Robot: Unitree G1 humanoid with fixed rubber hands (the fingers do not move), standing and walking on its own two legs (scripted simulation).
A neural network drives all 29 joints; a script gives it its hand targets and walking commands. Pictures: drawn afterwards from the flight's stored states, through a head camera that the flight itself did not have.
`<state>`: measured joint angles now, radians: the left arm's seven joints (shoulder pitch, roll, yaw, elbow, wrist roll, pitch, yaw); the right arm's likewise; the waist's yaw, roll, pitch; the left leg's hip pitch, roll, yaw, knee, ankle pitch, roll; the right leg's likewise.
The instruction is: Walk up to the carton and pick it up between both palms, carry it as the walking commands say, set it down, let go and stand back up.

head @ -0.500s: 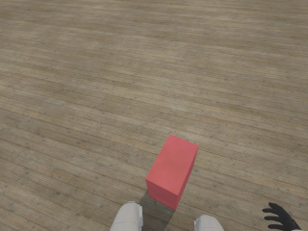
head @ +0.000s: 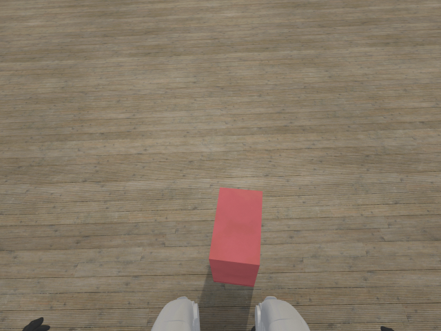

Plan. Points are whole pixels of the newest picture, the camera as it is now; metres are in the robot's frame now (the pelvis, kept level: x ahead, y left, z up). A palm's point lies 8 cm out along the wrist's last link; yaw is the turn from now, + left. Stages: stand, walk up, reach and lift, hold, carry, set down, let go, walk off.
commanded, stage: walk up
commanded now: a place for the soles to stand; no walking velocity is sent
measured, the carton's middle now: (237, 238) +0.50 -0.04 -0.56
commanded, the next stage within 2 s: none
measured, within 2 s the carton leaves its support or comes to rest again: neither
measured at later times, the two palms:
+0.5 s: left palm (54, 325) +0.15 +0.32 -0.08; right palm out of the picture +0.08 -0.30 -0.08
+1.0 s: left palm (66, 304) +0.18 +0.30 -0.06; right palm out of the picture +0.09 -0.30 -0.07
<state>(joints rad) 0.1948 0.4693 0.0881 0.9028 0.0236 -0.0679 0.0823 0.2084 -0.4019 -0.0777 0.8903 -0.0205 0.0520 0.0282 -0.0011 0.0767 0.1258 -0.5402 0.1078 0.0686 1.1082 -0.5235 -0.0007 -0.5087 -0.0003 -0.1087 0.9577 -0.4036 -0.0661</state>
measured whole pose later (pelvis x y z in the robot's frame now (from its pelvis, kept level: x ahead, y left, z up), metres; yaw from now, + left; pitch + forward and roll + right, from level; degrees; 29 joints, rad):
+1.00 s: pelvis +0.04 +0.01 +0.05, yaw -9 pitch -1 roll +2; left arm 0.09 0.37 0.02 1.04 0.02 -0.02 0.02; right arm 0.04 -0.36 -0.04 1.05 -0.01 -0.01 0.01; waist -0.01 -0.02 0.09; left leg -0.24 0.10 0.21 0.62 -0.34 -0.03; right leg -0.36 0.03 0.08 0.67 -0.30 -0.02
